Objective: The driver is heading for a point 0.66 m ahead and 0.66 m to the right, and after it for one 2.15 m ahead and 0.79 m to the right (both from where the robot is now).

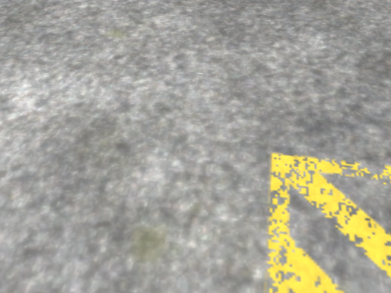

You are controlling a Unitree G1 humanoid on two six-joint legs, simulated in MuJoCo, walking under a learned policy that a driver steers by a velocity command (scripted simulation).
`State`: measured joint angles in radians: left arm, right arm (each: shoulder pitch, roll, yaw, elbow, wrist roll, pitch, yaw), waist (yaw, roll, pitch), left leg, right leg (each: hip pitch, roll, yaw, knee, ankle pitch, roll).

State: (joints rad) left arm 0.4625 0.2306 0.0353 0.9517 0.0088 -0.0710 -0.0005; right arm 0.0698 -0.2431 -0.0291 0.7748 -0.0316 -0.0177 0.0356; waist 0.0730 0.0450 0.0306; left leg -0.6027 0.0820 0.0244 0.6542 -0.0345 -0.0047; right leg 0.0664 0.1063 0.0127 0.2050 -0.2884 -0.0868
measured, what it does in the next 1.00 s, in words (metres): walks ahead, turning right: left foot, then right foot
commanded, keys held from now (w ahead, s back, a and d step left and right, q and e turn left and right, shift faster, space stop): w+e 1.00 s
